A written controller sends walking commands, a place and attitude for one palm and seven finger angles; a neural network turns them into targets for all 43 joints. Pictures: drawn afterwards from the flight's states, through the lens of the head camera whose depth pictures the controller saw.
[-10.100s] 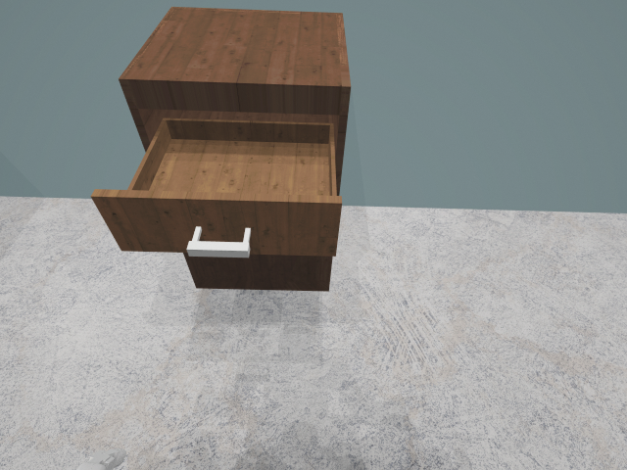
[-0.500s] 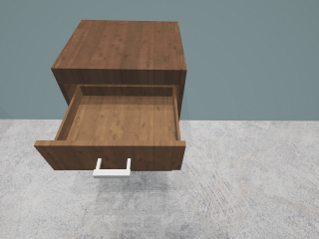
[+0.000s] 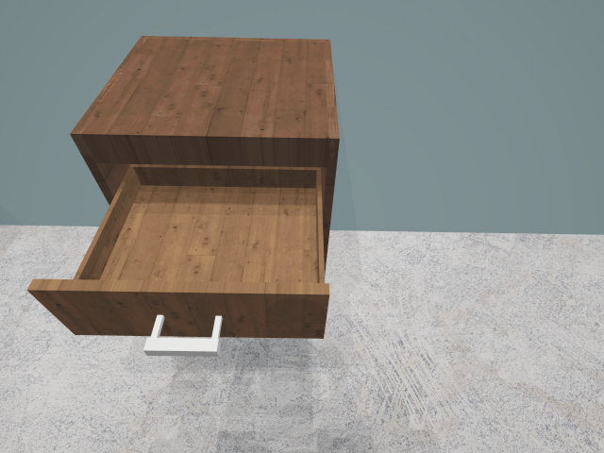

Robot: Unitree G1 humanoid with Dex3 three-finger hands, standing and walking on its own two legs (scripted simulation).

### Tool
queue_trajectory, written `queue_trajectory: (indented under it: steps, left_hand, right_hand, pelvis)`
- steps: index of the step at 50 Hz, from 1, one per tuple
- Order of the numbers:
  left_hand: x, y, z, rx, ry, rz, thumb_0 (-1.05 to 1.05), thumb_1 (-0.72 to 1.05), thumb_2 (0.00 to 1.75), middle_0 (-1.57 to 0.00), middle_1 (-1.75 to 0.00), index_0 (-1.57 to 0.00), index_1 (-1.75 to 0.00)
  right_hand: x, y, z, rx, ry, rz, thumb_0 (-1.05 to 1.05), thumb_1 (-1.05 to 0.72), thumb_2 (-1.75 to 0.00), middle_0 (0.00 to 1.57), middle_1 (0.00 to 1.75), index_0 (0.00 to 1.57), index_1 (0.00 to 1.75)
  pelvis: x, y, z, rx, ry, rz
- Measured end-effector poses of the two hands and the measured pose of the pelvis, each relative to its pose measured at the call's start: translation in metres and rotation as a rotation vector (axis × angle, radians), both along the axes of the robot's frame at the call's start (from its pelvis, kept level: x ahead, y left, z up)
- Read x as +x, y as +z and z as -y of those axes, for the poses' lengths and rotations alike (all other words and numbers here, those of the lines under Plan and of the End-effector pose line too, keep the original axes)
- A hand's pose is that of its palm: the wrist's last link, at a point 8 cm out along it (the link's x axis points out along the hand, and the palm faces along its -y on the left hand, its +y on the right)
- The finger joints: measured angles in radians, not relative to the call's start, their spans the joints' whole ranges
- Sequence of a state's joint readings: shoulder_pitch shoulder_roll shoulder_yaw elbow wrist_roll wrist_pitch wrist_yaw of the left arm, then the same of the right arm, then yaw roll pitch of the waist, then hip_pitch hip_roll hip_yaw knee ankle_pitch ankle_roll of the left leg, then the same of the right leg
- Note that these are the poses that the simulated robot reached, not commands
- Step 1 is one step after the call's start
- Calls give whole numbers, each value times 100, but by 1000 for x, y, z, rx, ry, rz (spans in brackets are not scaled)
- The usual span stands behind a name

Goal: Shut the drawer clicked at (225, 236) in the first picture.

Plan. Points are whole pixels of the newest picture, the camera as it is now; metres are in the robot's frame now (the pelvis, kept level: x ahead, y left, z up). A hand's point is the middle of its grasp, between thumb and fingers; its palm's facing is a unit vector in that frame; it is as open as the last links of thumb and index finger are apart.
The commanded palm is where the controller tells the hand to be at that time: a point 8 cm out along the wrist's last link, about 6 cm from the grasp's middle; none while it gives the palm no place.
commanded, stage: come to a stop and stand still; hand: left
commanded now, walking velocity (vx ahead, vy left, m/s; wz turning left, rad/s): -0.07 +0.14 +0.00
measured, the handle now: (185, 334) +0.31 +0.21 -0.09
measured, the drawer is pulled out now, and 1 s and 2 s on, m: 0.29 0.29 0.29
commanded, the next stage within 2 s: look again from close up in 1.10 s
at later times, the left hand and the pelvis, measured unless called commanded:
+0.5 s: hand out of the picture -0.03 +0.20 -0.17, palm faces +0.03 -0.98 -0.22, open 7.4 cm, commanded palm none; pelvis -0.05 +0.02 +0.01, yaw +0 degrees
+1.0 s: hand out of the picture -0.10 +0.19 -0.17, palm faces +0.04 -0.99 -0.15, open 7.4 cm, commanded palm none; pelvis -0.06 +0.04 +0.01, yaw +0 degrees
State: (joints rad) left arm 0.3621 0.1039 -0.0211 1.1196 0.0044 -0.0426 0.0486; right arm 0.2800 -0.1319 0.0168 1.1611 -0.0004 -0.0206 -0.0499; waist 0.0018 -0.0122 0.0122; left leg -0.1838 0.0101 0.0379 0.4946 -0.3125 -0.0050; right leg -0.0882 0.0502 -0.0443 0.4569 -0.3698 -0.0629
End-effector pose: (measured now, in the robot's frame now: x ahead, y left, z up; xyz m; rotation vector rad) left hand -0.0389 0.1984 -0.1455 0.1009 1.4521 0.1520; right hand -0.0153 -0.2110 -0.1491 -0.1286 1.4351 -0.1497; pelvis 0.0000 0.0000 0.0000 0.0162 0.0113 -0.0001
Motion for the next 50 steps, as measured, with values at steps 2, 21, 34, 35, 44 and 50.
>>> queue_trajectory:
  steps: [2,21,34,35,44,50]
  left_hand:
    - [6,1,2,-2,1,19,0,90,90,-20,-30,-20,-29]
    - [7,12,-45,79,-35,128,1,91,90,-20,-30,-20,-29]
    - [-36,5,-43,8,-31,46,0,91,90,-20,-30,-20,-29]
    - [-40,5,-43,4,-29,36,0,91,90,-20,-30,-20,-29]
    - [-62,4,-44,-9,-10,-28,1,91,90,-20,-30,-20,-29]
    - [-64,4,-45,-10,-1,-32,1,91,90,-20,-30,-20,-29]
  right_hand:
    - [8,3,7,-12,6,17,1,-92,-90,20,30,20,30]
    - [16,11,3,-14,45,150,0,-92,-90,20,30,20,30]
    - [-68,15,-19,0,23,-25,0,-91,-90,20,30,20,30]
    - [-73,15,-22,2,19,-37,0,-91,-90,20,30,20,30]
    - [-93,14,-43,25,-4,-85,0,-90,-90,20,30,20,30]
    - [-82,11,-53,39,-5,-54,0,-90,-90,20,30,20,30]
  pelvis:
    - [0,2,2,0,-1,1]
    - [-38,6,-11,-1,-3,36]
    - [-59,8,-25,-12,6,30]
    - [-59,8,-27,-12,6,29]
    - [-59,7,-36,-12,7,19]
    - [-56,7,-40,-11,7,17]
